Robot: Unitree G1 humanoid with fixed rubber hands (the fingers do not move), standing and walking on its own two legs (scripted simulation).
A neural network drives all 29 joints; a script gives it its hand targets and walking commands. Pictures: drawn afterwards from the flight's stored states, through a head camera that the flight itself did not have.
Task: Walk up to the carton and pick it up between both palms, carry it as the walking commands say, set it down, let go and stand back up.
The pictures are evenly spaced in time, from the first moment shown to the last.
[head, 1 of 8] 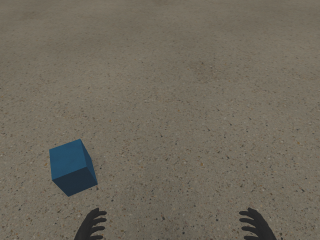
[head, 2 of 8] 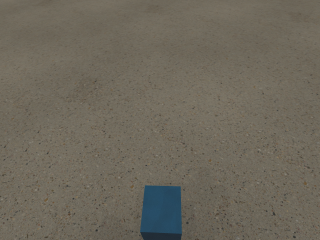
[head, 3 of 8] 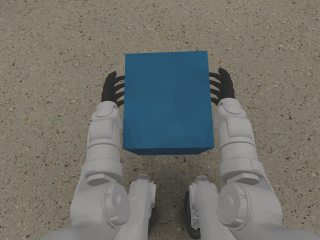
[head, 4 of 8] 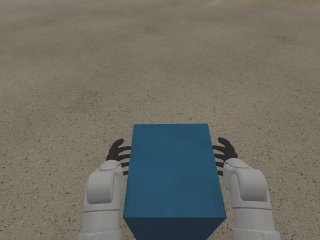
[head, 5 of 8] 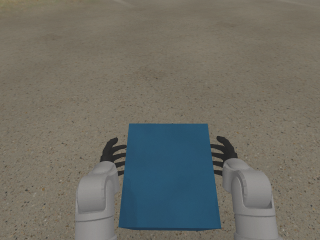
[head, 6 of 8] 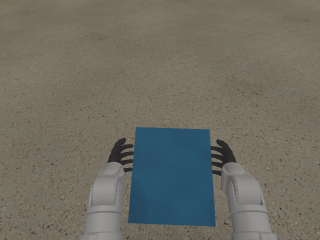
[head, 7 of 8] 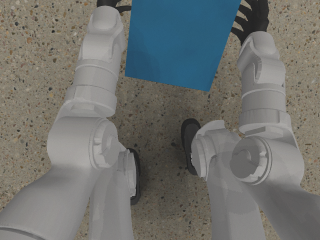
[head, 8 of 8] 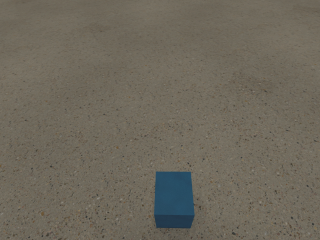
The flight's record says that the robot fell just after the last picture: no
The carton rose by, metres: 0.67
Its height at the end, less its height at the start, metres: +0.00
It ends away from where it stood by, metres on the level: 2.46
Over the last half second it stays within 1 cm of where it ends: yes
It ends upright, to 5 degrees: yes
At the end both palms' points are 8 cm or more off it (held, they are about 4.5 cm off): yes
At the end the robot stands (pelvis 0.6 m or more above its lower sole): yes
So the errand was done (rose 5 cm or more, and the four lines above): yes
